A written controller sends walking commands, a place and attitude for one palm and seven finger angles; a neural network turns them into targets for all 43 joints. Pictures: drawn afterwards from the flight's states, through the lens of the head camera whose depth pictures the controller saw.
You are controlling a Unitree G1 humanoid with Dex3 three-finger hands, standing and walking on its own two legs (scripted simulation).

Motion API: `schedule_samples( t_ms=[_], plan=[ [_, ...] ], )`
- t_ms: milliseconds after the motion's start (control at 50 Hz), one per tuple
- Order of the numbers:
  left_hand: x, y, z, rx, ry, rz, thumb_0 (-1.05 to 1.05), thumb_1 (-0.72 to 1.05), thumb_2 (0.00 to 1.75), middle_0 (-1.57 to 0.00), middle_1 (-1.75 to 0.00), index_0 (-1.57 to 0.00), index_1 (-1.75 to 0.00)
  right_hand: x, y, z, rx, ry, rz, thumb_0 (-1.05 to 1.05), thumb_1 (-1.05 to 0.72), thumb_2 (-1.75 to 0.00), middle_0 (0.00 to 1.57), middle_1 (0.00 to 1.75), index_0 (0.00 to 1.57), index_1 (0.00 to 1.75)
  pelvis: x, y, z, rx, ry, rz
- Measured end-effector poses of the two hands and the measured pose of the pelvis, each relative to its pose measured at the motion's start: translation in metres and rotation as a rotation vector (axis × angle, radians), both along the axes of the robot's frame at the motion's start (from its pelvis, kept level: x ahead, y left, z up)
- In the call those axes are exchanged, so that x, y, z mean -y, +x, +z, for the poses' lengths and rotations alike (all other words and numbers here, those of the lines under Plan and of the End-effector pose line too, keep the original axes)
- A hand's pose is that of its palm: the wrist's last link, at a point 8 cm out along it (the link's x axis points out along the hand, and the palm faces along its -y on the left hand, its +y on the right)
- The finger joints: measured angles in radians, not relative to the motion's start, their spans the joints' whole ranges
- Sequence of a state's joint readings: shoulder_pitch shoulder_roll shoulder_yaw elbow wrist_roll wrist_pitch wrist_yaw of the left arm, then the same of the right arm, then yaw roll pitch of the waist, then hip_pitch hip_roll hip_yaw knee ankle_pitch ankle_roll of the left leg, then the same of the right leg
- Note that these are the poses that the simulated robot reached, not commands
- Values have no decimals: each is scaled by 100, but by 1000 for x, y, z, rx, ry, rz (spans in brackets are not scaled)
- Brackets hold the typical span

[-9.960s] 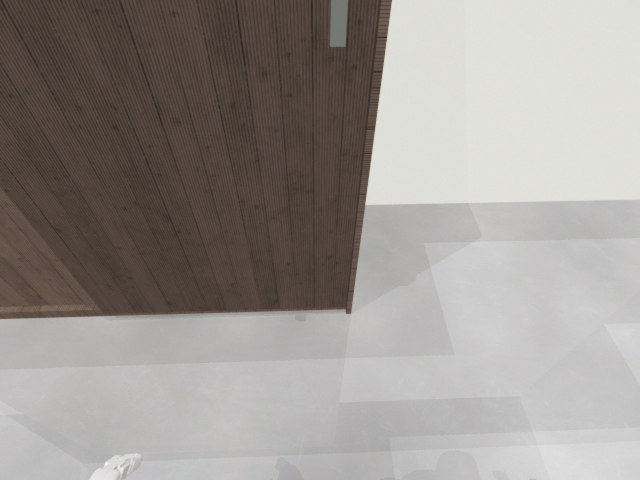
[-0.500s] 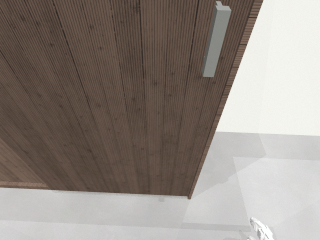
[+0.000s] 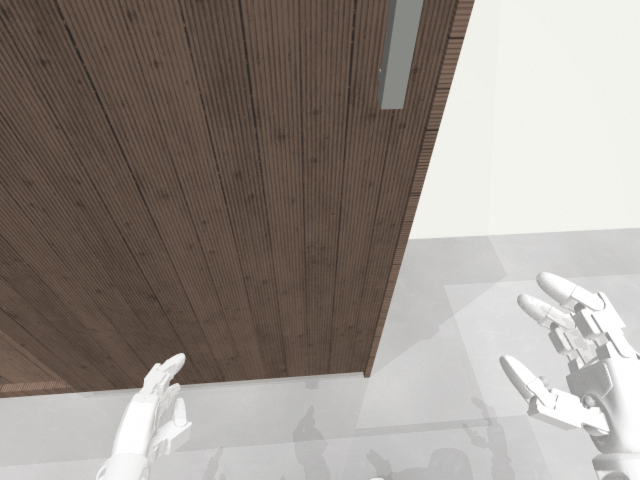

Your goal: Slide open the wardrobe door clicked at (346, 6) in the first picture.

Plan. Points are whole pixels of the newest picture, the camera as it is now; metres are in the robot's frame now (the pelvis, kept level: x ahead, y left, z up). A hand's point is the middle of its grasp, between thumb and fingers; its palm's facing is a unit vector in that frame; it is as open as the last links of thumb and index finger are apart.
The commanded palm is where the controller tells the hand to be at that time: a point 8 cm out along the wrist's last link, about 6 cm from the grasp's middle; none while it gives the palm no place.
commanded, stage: raise the hand with hooked fingers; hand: right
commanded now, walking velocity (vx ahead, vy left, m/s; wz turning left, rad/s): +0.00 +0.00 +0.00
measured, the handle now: (395, 29) +0.50 -0.08 +0.32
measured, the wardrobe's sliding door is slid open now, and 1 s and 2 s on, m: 0.00 0.00 0.00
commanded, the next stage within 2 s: move the hooked fingers beside the handle in 1.48 s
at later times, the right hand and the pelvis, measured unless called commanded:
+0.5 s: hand (599, 281) +0.26 -0.25 +0.19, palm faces -0.02 +0.99 -0.13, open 12.7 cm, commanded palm +0.23 -0.30 +0.22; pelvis +0.02 -0.01 +0.03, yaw +2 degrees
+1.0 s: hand out of the picture +0.29 -0.29 +0.32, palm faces +0.07 +0.99 -0.15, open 13.9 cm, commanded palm +0.26 -0.33 +0.32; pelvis +0.01 -0.01 +0.04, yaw +1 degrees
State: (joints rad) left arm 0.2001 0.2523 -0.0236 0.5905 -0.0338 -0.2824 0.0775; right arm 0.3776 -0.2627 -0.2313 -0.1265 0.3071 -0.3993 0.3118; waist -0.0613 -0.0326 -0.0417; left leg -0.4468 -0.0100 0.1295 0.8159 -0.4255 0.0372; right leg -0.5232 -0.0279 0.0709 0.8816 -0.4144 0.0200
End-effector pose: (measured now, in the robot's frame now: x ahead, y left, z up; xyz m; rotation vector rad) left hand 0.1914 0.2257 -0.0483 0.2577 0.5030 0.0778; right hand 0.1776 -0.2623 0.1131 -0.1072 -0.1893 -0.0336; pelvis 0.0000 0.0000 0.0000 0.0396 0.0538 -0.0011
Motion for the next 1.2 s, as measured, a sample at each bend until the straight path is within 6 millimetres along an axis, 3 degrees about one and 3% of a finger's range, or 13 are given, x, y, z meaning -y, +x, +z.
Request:
schedule_samples(
  t_ms=[60, 120, 180, 260, 340, 460, 600, 660, 800, 900, 1000, 1080, 1200],
  plan=[
    [9, -14, -8, -33, -60, 38, 1, 90, 90, -20, -30, -21, -30, -9, 31, 9, -76, -40, 135, 1, -31, -65, 24, 68, 24, 68, 1, 0, 6, 4, -8, 17],
    [12, -30, -10, -55, -104, 96, 1, 90, 90, -20, -30, -21, -30, -3, 53, 8, -220, -31, 172, 1, -24, -62, 25, 73, 25, 72, 2, 4, 13, 5, -21, 42],
    [8, -42, -7, -64, -110, 136, 1, 90, 90, -20, -30, -21, -30, 13, 59, 17, -247, 14, 103, 1, -17, -58, 26, 77, 26, 77, 3, 9, 18, 8, -28, 58],
    [-1, -48, -2, -74, -73, 128, 1, 90, 90, -20, -30, -21, -30, 32, 52, 46, -122, 24, -1, 1, -8, -55, 27, 83, 26, 83, 5, 15, 22, 17, -27, 58],
    [-8, -40, 3, -66, -27, 101, 1, 90, 90, -20, -30, -21, -30, 36, 48, 61, -61, 16, 0, 1, 2, -51, 27, 89, 27, 89, 10, 17, 24, 36, -23, 44],
    [-5, -13, 22, 18, -5, 91, 1, 90, 90, -20, -30, -21, -30, 37, 59, 70, -125, -9, 56, 0, 16, -45, 28, 98, 28, 98, 14, 15, 29, 70, -23, 37],
    [19, 16, 43, 114, -51, 29, 1, 90, 90, -20, -30, -21, -30, 56, 66, 128, 29, -35, 16, 0, 32, -37, 29, 109, 29, 108, 14, 16, 33, 105, -24, 36],
    [29, 22, 44, 115, -78, 0, 1, 90, 90, -20, -30, -21, -30, 65, 69, 142, 25, -23, -1, 0, 39, -35, 30, 113, 30, 112, 15, 15, 35, 111, -25, 31],
    [40, 21, 36, 51, -101, -36, 1, 90, 90, -20, -30, -21, -30, 68, 80, 144, -112, -30, 2, 0, 47, -31, 30, 118, 30, 118, 15, 8, 37, 118, -29, 21],
    [39, 14, 33, 25, -98, -33, 1, 90, 90, -20, -30, -21, -30, 66, 79, 182, 4, -73, 20, -1, 49, -30, 31, 119, 30, 119, 13, 9, 38, 125, -29, 24],
    [30, 10, 29, 1, -95, -22, 1, 90, 90, -20, -30, -21, -30, 83, 88, 214, 39, -51, -23, -1, 50, -30, 31, 120, 31, 119, 11, 9, 38, 126, -29, 21],
    [20, 6, 25, -19, -96, -3, 1, 90, 90, -20, -30, -21, -30, 88, 102, 208, -64, -40, -38, -1, 50, -30, 31, 120, 30, 120, 10, 7, 38, 110, -32, 21],
    [6, 4, 26, -20, -86, 33, 1, 90, 90, -20, -30, -21, -30, 60, 106, 176, -140, -38, 81, -1, 50, -30, 30, 120, 30, 120, 11, 8, 38, 106, -34, 39]
  ],
)
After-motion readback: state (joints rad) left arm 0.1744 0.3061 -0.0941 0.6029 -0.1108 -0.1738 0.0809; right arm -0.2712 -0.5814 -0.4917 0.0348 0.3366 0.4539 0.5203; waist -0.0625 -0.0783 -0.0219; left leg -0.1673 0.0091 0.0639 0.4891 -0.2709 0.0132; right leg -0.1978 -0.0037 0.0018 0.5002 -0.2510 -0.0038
